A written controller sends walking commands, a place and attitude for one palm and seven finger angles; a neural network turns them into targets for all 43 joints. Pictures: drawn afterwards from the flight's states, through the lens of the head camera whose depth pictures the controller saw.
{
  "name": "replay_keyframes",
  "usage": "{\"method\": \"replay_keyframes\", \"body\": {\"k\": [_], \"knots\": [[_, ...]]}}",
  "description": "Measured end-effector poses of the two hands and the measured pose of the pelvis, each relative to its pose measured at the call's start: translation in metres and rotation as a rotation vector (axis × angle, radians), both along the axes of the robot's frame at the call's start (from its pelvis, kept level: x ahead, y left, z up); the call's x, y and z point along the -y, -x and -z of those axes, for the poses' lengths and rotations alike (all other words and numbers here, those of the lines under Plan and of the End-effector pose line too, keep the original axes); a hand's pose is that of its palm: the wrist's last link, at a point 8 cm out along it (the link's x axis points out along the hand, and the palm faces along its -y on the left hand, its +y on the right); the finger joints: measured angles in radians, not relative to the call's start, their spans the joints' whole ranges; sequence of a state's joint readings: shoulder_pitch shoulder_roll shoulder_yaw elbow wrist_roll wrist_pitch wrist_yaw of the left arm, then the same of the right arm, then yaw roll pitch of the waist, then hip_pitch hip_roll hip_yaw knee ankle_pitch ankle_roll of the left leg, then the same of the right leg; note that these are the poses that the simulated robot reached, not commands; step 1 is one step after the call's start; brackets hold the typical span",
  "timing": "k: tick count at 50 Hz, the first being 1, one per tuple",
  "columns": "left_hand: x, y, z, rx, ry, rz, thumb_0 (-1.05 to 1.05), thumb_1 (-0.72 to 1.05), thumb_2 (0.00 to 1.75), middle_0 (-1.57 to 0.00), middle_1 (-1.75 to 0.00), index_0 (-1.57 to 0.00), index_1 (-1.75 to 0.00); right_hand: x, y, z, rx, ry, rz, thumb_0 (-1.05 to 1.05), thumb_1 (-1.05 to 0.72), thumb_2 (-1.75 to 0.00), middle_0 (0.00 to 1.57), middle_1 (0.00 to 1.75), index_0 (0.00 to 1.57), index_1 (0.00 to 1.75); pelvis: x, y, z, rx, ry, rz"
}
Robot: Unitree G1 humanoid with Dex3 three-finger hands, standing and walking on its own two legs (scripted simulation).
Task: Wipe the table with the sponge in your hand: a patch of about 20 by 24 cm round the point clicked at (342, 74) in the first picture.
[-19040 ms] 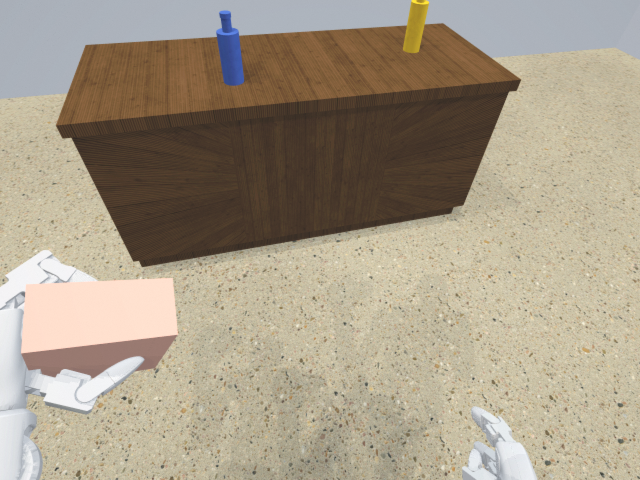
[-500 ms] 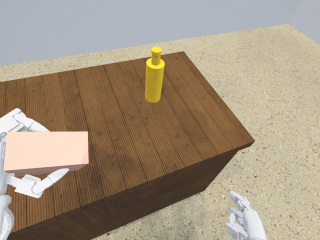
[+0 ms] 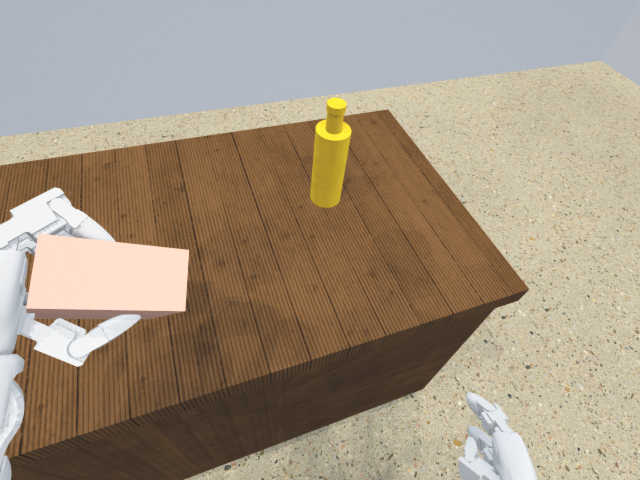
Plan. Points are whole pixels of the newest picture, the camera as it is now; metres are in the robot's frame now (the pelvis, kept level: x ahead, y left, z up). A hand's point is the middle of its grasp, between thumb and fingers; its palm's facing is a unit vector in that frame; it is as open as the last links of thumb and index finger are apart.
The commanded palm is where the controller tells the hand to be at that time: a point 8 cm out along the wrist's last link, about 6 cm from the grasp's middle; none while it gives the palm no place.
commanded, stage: turn the palm down, sponge in hand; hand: left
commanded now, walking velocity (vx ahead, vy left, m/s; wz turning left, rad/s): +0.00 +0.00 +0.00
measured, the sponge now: (125, 286) +0.25 +0.22 +0.15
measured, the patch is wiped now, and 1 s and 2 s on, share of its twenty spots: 0.00 0.00 0.00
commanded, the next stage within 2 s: none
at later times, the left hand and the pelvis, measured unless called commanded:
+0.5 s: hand (66, 347) +0.19 +0.25 +0.15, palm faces +0.48 -0.57 -0.67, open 9.5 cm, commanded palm +0.15 +0.25 +0.17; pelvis -0.05 -0.08 -0.03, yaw +2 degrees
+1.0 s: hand (131, 349) +0.21 +0.22 +0.10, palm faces +0.16 -0.37 -0.92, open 9.5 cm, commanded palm +0.18 +0.22 +0.17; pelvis -0.02 -0.08 -0.03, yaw -2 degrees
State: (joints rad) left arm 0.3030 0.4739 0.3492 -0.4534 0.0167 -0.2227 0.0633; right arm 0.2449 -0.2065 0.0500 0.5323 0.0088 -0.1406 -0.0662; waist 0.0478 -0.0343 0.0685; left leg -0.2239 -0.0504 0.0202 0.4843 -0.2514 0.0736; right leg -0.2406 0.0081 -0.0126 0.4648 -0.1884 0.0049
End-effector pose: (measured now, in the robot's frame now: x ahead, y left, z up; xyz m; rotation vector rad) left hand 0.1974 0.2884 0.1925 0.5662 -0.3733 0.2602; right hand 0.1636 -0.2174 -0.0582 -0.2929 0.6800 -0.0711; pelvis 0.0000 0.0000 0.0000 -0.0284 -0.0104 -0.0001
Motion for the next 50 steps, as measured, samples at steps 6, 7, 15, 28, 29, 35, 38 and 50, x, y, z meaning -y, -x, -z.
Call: {"method": "replay_keyframes", "body": {"k": [6,7,15,28,29,35,38,50], "knots": [[-0.02,-0.011,-0.032,-0.026,0.055,-0.115,0.0,-0.45,1.04,-0.81,-1.36,-0.8,-1.36,0.006,-0.005,0.017,-0.028,-0.055,-0.075,0.01,-0.9,-0.9,0.21,0.3,0.21,0.3,0.007,0.007,0.004,0.007,-0.035,0.027],[-0.014,-0.008,-0.028,-0.085,0.063,-0.112,0.0,-0.45,1.04,-0.81,-1.36,-0.8,-1.36,0.008,-0.006,0.017,-0.013,-0.072,-0.068,0.01,-0.9,-0.9,0.21,0.3,0.21,0.3,0.007,0.008,0.004,0.01,-0.035,0.035],[0.037,0.042,0.025,-0.339,-0.062,-0.053,0.0,-0.45,1.04,-0.81,-1.36,-0.8,-1.36,0.029,-0.006,0.017,0.037,-0.082,-0.066,0.01,-0.9,-0.9,0.21,0.3,0.21,0.3,0.034,0.029,0.011,0.009,-0.042,0.026],[0.033,0.04,0.027,-0.392,-0.214,-0.348,0.0,-0.44,1.04,-0.8,-1.36,-0.79,-1.36,0.087,0.016,0.051,-0.019,-0.05,-0.018,0.01,-0.9,-0.9,0.21,0.3,0.21,0.3,0.082,0.052,0.026,0.017,-0.035,-0.029],[0.041,0.035,0.03,-0.429,-0.246,-0.32,0.0,-0.44,1.04,-0.8,-1.36,-0.79,-1.36,0.091,0.018,0.052,-0.015,-0.057,0.001,0.01,-0.9,-0.9,0.21,0.3,0.21,0.3,0.083,0.052,0.026,0.016,-0.038,-0.023],[0.084,0.02,0.019,-0.337,-0.359,-0.14,0.0,-0.44,1.04,-0.8,-1.36,-0.79,-1.36,0.113,0.031,0.062,-0.026,-0.072,0.091,0.01,-0.9,-0.9,0.2,0.3,0.2,0.3,0.094,0.048,0.032,-0.009,-0.055,0.029],[0.089,0.023,0.008,-0.259,-0.383,-0.163,0.0,-0.44,1.04,-0.8,-1.36,-0.79,-1.36,0.122,0.037,0.067,-0.058,-0.073,0.118,0.01,-0.9,-0.9,0.2,0.3,0.2,0.3,0.097,0.041,0.035,-0.021,-0.055,0.037],[0.058,0.018,0.045,-0.515,-0.496,-0.32,0.0,-0.44,1.04,-0.8,-1.37,-0.79,-1.36,0.128,0.016,0.076,-0.109,-0.016,0.145,0.02,-0.91,-0.9,0.2,0.3,0.2,0.3,0.082,0.016,0.033,-0.05,-0.056,0.035]]}}
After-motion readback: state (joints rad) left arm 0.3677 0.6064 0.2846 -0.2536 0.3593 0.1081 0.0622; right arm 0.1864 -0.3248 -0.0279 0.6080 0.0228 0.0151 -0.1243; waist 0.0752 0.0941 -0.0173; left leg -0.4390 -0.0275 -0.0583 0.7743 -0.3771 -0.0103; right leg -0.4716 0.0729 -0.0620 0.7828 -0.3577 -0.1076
